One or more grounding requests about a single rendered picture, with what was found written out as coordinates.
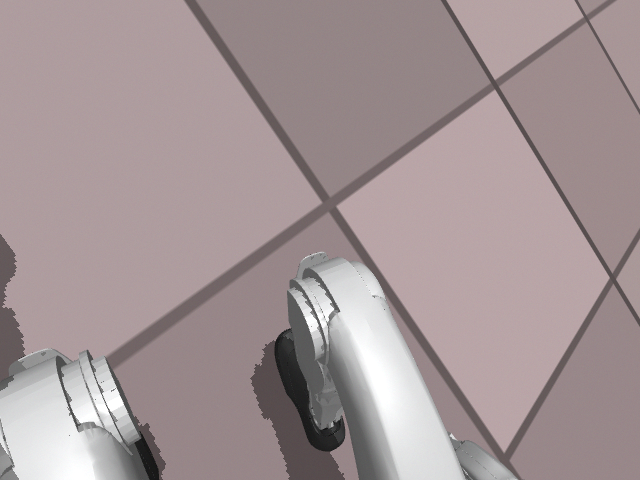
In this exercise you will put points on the left robot foot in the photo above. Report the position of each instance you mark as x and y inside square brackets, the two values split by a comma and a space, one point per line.
[147, 458]

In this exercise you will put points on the right robot hand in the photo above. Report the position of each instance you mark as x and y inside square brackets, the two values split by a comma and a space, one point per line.
[477, 463]

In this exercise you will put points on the right robot foot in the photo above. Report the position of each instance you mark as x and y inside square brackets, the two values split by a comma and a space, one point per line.
[296, 388]

